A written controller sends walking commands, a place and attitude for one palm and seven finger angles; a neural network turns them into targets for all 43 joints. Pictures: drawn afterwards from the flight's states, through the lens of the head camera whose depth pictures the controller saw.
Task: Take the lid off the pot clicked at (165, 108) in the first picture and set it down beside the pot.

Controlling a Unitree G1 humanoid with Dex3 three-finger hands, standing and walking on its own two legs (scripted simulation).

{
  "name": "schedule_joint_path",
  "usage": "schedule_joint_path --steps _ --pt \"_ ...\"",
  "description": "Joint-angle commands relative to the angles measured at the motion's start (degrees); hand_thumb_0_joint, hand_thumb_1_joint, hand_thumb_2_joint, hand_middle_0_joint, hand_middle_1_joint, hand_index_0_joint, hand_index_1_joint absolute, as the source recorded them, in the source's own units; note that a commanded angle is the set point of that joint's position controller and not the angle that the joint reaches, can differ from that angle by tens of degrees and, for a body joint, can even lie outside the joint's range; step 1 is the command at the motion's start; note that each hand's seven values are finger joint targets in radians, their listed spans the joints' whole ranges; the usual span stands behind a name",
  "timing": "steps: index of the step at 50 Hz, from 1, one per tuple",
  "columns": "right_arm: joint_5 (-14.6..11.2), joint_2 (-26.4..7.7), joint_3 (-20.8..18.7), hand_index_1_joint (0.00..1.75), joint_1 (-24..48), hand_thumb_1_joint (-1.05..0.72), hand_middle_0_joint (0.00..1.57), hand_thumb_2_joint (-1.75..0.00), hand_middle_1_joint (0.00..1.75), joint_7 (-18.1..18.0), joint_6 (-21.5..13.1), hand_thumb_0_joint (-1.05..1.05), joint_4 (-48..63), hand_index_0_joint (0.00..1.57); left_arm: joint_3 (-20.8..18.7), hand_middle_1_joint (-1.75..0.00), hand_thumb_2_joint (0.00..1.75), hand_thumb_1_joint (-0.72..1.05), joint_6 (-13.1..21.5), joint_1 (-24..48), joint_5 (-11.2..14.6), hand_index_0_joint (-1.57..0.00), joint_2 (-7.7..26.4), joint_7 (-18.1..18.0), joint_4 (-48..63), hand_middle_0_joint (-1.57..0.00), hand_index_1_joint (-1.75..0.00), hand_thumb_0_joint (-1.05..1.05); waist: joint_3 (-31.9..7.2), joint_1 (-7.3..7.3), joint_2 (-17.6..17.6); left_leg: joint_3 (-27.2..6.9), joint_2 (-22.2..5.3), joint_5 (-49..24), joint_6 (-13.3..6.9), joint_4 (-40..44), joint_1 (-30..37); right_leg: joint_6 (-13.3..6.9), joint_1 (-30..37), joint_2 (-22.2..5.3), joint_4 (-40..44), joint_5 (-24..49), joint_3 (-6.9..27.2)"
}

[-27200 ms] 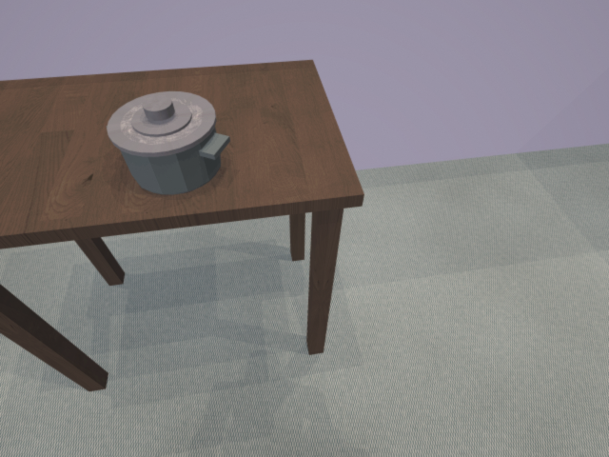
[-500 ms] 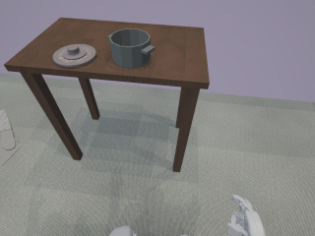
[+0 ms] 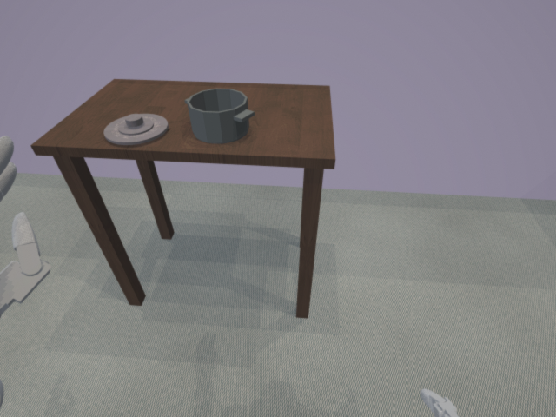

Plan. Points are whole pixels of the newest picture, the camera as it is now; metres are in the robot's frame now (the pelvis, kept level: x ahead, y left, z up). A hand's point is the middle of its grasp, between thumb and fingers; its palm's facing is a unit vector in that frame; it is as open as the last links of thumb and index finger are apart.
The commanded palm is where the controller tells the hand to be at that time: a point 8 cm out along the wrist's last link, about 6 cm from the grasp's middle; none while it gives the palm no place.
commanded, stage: stop stepping back and stand still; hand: left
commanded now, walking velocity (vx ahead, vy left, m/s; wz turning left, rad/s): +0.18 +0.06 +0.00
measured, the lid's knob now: (134, 120) +0.84 +0.45 +0.06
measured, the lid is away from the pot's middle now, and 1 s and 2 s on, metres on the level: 0.24 0.24 0.24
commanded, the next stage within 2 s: let the arm hang, fingers relaxed in 0.44 s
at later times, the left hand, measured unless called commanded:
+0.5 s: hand out of the picture -0.05 +0.19 -0.20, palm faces +0.05 -0.98 -0.20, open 7.0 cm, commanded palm none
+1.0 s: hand out of the picture +0.10 +0.19 -0.17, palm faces -0.02 -0.97 -0.22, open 7.4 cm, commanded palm none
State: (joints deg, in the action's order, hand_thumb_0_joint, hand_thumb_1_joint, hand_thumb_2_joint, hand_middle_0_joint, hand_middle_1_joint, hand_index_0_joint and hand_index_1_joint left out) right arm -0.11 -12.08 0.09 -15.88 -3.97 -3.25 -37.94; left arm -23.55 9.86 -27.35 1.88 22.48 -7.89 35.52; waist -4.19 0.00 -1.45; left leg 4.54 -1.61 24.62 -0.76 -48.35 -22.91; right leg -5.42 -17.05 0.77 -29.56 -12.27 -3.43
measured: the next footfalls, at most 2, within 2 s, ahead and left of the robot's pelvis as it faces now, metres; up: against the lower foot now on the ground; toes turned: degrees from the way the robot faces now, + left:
left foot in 0.10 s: +0.01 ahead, +0.13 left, +0.00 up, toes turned +4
right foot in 0.74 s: +0.00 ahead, -0.12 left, +0.00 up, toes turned +3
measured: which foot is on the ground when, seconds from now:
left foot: up 0.00-0.08, down 0.10-1.00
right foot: down 0.00-0.50, up 0.52-0.72, down 0.74-1.00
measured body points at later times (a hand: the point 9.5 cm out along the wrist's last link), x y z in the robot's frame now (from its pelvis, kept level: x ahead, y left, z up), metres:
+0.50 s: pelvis -0.04 +0.00 -0.03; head -0.03 +0.01 +0.42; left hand -0.05 +0.24 -0.18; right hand -0.01 -0.26 -0.16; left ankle -0.04 +0.13 -0.73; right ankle +0.05 -0.12 -0.73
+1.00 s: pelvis -0.01 +0.01 +0.00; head +0.03 +0.01 +0.44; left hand +0.10 +0.24 -0.15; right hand +0.01 -0.22 -0.16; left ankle -0.03 +0.13 -0.74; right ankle -0.04 -0.12 -0.74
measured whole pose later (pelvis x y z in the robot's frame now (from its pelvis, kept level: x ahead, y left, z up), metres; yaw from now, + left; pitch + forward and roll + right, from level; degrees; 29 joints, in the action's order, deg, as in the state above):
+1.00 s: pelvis -0.01 +0.01 +0.00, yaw +0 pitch +1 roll +0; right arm 1.4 -9.1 -1.4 -13.9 -1.7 0.3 -59.0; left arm -1.1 -0.8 -5.6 -0.6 10.6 -1.3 -57.9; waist 3.9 -2.5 0.2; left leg 3.7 -1.5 18.2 0.2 -30.7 -13.1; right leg 1.2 -12.5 -0.7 -31.4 -19.7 3.0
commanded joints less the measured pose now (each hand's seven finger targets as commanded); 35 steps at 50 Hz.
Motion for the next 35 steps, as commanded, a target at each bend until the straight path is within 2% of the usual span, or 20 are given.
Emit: schedule_joint_path --steps 1,4,6,7,8,10,12,13,14,16,18,20,23,24,25,26,27,30,33,35 --pt "-0.41 -4.87 -1.71 0.30 7.68 -0.90 0.20 -0.90 0.30 -1.24 -4.39 0.00 10.60 0.20 -7.77 -0.30 0.90 0.90 2.62 6.44 0.42 -0.20 11.48 -2.62 7.35 -0.20 -0.30 0.00 1.52 -0.77 -5.01 3.15 0.89 1.55 -1.78 17.19 9.01 -1.02 -4.27 -14.21 17.12 -29.22 16.90" --pt "-0.65 -6.72 -2.46 0.30 6.34 -0.90 0.20 -0.90 0.30 -1.20 -5.79 0.00 12.17 0.20 -7.03 -0.30 0.90 0.90 3.52 6.46 0.73 -0.20 11.36 -2.86 11.65 -0.20 -0.30 0.00 0.18 -1.52 4.21 -3.49 -3.41 5.34 -5.05 28.11 14.32 1.81 -3.50 -7.98 3.84 -21.91 12.22" --pt "-0.94 -7.19 -2.30 0.30 7.35 -0.90 0.20 -0.90 0.30 -0.97 -5.59 0.00 11.99 0.20 -8.26 -0.30 0.90 0.90 3.04 4.92 0.66 -0.20 11.81 -3.23 11.89 -0.20 -0.30 0.00 2.81 -1.56 19.25 -18.77 -15.18 17.15 -9.57 35.50 10.90 6.26 -11.25 0.13 -18.88 -16.17 0.27" --pt "2.08 -14.35 -6.19 0.30 2.48 -0.90 0.20 -0.90 0.30 4.38 -6.93 0.00 -2.35 0.20 16.46 -0.30 0.90 0.90 -6.60 9.45 -5.32 -0.20 -7.61 5.16 -34.89 -0.20 -0.30 0.00 10.80 -8.12 16.80 -24.79 -17.84 -1.18 -11.31 29.00 3.03 6.12 -25.64 -2.98 -31.25 -18.18 3.89" --pt "1.75 -12.80 -5.72 0.30 0.97 -0.90 0.20 -0.90 0.30 4.58 -1.95 0.00 0.84 0.20 14.98 -0.30 0.90 0.90 -10.49 8.57 -4.59 -0.20 -4.97 6.87 -37.31 -0.20 -0.30 0.00 8.28 -6.41 9.77 -25.84 -19.64 -5.10 -13.10 28.91 1.70 6.29 -24.85 -3.99 -35.52 -19.05 7.96" --pt "2.57 -12.50 -5.05 0.30 3.61 -0.90 0.20 -0.90 0.30 4.04 -0.36 0.00 3.97 0.20 16.64 -0.30 0.90 0.90 -11.18 8.57 -4.52 -0.20 -4.96 7.91 -41.48 -0.20 -0.30 0.00 3.10 -2.59 -4.22 -20.52 -15.22 2.14 -9.54 26.97 -5.18 6.77 -14.34 -3.50 -30.91 -19.41 5.68" --pt "2.96 -12.77 -4.01 0.30 6.19 -0.90 0.20 -0.90 0.30 4.00 1.68 0.00 2.89 0.20 16.86 -0.30 0.90 0.90 -11.16 5.15 -3.86 -0.20 -2.90 8.81 -50.25 -0.20 -0.30 0.00 2.79 2.34 -2.94 -10.28 -8.98 10.98 -4.67 19.70 -13.93 6.62 1.77 -3.48 -15.84 -17.05 2.38" --pt "2.68 -9.84 -3.20 0.30 5.31 -0.90 0.20 -0.90 0.30 3.97 3.08 0.00 2.63 0.20 16.70 -0.30 0.90 0.90 -11.50 2.70 -4.58 -0.20 0.91 8.27 -53.86 -0.20 -0.30 0.00 3.62 4.41 -16.38 -3.19 1.34 13.44 -1.32 2.97 -17.41 4.30 5.41 -5.77 -1.57 -24.48 11.32" --pt "2.07 -7.74 -3.21 0.30 5.25 -0.90 0.20 -0.90 0.30 4.19 3.93 0.00 3.65 0.20 16.29 -0.30 0.90 0.90 -11.30 3.53 -4.46 -0.20 5.70 7.51 -56.39 -0.20 -0.30 0.00 7.78 4.42 -26.14 -0.85 5.93 12.77 0.13 -14.47 -21.43 -1.39 0.88 -18.08 16.67 -34.45 35.25" --pt "2.20 -7.91 -3.86 0.30 2.48 -0.90 0.20 -0.90 0.30 4.91 5.02 0.00 2.35 0.20 17.59 -0.30 0.90 0.90 -10.95 12.42 -3.88 -0.20 6.85 7.13 -61.34 -0.20 -0.30 0.00 8.26 -1.52 -6.10 -4.51 1.81 6.51 -0.05 -26.67 -17.29 -6.16 -6.46 -19.72 17.33 -37.60 38.32" --pt "1.89 -9.20 -4.63 0.30 0.47 -0.90 0.20 -0.90 0.30 4.87 6.72 0.00 -1.41 0.20 19.00 -0.30 0.90 0.90 -11.02 19.36 -3.63 -0.20 4.46 6.12 -65.89 -0.20 -0.30 0.00 11.53 -4.34 -14.39 -6.05 -0.53 1.80 0.30 -27.11 -8.33 -3.38 -21.59 -16.69 19.91 -39.40 30.76" --pt "1.24 -8.30 -4.54 0.30 -2.96 -0.90 0.20 -0.90 0.30 4.84 6.94 0.00 -4.63 0.20 19.06 -0.30 0.90 0.90 -11.02 21.36 -4.13 -0.20 4.65 5.73 -70.80 -0.20 -0.30 0.00 9.24 -5.73 -12.29 -6.67 -1.77 5.93 -0.28 -16.46 2.43 -2.01 -25.74 -15.94 19.31 -33.44 25.41" --pt "1.38 -4.79 -4.30 0.30 -17.67 -0.90 0.20 -0.90 0.30 4.09 5.86 0.00 -12.33 0.20 18.42 -0.30 0.90 0.90 -11.57 18.47 -3.66 -0.20 1.98 6.23 -76.81 -0.20 -0.30 0.00 3.98 -8.08 1.95 -2.19 1.32 6.32 -2.32 13.03 22.39 1.69 -27.29 -10.25 7.27 -29.75 19.04" --pt "2.25 -7.40 -4.48 0.30 -19.33 -0.90 0.20 -0.90 0.30 3.62 4.95 0.00 -12.92 0.20 19.27 -0.30 0.90 0.90 -11.92 15.35 -2.93 -0.20 -1.79 6.60 -77.51 -0.20 -0.30 0.00 4.91 -6.96 18.88 -14.95 -5.14 17.24 -5.74 28.11 20.86 3.45 -31.46 -1.73 -12.14 -30.16 11.70" --pt "2.50 -11.87 -5.32 0.30 -13.41 -0.90 0.20 -0.90 0.30 2.95 4.92 0.00 -10.57 0.20 19.81 -0.30 0.90 0.90 -11.90 14.60 -2.34 -0.20 -4.61 6.93 -77.18 -0.20 -0.30 0.00 9.37 -4.48 32.13 -34.79 -18.80 27.64 -9.51 39.78 13.21 7.02 -34.97 3.11 -30.78 -21.28 -0.12" --pt "2.50 -13.41 -5.77 0.30 -7.32 -0.90 0.20 -0.90 0.30 2.07 4.81 0.00 -9.44 0.20 19.30 -0.30 0.90 0.90 -11.69 16.50 -2.11 -0.20 -2.61 7.57 -77.43 -0.20 -0.30 0.00 4.33 -2.54 18.17 -35.12 -18.99 21.23 -11.94 41.41 -0.65 7.44 -21.71 -0.45 -39.95 -15.33 5.71" --pt "2.88 -12.07 -5.15 0.30 -3.99 -0.90 0.20 -0.90 0.30 2.37 4.13 0.00 -9.13 0.20 19.74 -0.30 0.90 0.90 -11.53 14.46 -2.92 -0.20 -4.53 7.77 -79.89 -0.20 -0.30 0.00 5.65 -0.20 11.83 -33.09 -16.84 20.11 -10.96 40.01 -4.24 6.71 -19.16 -0.85 -42.83 -13.05 4.62" --pt "2.10 -8.74 -3.76 0.30 -5.10 -0.90 0.20 -0.90 0.30 2.00 3.08 0.00 -12.97 0.20 20.74 -0.30 0.90 0.90 -11.01 10.99 -2.99 -0.20 -5.36 8.17 -84.36 -0.20 -0.30 0.00 5.14 -0.17 12.61 -15.89 -8.99 3.05 -6.32 33.46 2.01 6.80 -14.58 -2.08 -30.18 -12.05 1.49" --pt "1.98 -8.27 -3.43 0.30 -11.24 -0.90 0.20 -0.90 0.30 1.60 3.53 0.00 -16.86 0.20 22.05 -0.30 0.90 0.90 -10.64 12.15 -2.16 -0.20 -6.64 8.15 -85.90 -0.20 -0.30 0.00 2.03 -2.12 9.49 -12.75 -8.77 -9.08 -5.76 28.27 8.98 6.67 -3.63 -0.36 -5.84 -13.16 -0.67" --pt "0.80 -5.80 -3.00 0.30 -12.04 -0.90 0.20 -0.90 0.30 1.83 3.40 0.00 -18.11 0.20 21.92 -0.30 0.90 0.90 -10.10 9.55 -1.87 -0.20 -4.18 7.20 -88.62 -0.20 -0.30 0.00 2.01 -1.31 3.68 -8.82 -5.05 -12.81 -2.62 22.15 2.66 4.62 8.91 -3.69 5.04 -1.23 7.18"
